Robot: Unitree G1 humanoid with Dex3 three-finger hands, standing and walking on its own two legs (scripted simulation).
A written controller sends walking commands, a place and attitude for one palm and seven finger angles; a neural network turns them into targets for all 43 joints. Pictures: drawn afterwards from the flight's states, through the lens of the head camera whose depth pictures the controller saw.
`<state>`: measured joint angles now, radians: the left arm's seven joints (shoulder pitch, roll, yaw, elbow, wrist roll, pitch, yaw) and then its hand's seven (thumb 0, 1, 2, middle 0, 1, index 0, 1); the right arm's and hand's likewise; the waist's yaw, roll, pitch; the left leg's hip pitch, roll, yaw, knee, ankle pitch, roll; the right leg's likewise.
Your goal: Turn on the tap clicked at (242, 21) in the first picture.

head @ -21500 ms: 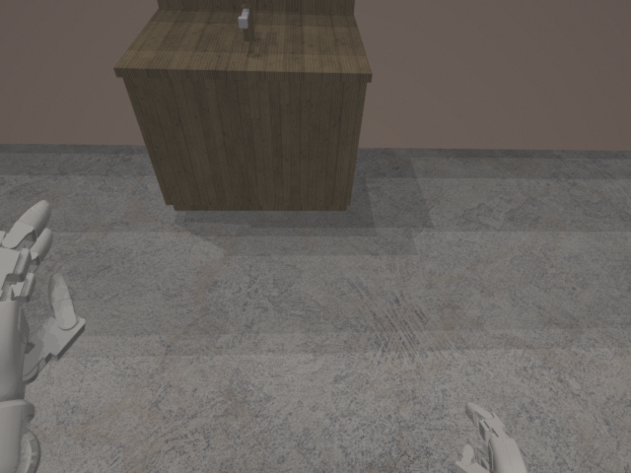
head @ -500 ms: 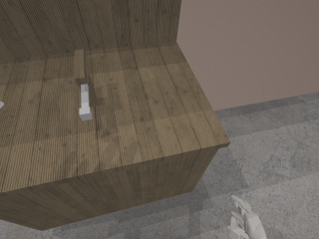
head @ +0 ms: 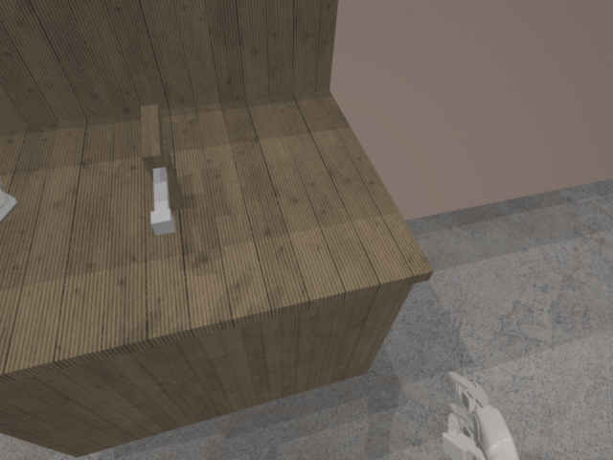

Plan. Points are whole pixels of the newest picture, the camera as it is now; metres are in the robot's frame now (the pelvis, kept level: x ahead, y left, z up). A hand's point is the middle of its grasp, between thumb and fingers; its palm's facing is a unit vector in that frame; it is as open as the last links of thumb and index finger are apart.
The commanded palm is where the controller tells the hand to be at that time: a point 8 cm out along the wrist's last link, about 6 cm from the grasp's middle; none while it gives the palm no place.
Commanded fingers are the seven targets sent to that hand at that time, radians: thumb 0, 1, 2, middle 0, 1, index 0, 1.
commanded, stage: come to a stop and stand still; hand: left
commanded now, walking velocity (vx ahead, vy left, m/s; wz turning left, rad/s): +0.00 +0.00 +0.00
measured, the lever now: (163, 221) +0.41 +0.27 +0.03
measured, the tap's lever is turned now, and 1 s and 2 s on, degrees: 0 0 0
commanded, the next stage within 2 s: look again from close up in 0.70 s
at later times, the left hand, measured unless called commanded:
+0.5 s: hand (84, 237) +0.26 +0.25 +0.19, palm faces +0.37 -0.85 -0.38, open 7.4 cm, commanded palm +0.19 +0.29 +0.18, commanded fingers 0.00 0.90 0.90 -0.20 -0.30 -0.20 -0.30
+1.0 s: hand (69, 253) +0.25 +0.27 +0.17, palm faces +0.38 -0.85 -0.36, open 7.4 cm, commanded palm +0.19 +0.30 +0.18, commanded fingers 0.00 0.90 0.90 -0.20 -0.30 -0.20 -0.30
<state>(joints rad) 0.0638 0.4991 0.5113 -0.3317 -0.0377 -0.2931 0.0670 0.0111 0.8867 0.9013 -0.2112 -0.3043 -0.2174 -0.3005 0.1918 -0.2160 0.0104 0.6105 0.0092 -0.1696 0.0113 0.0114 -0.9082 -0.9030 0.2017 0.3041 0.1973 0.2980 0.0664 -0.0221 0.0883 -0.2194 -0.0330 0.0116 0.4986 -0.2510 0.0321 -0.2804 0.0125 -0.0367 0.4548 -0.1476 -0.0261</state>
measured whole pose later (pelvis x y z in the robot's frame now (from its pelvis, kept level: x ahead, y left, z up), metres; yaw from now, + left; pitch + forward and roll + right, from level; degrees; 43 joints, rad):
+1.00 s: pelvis +0.03 +0.02 +0.01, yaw +0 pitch -1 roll -1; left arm 0.38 0.37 0.35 -0.44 -0.04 -0.22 0.08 0.01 0.89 0.90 -0.21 -0.30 -0.21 -0.30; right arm 0.19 -0.19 0.03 0.56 0.01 -0.10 -0.02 0.01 -0.91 -0.90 0.20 0.30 0.20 0.30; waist 0.04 -0.03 0.04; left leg -0.16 -0.05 0.03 0.42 -0.26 0.06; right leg -0.22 0.00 -0.02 0.38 -0.15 0.01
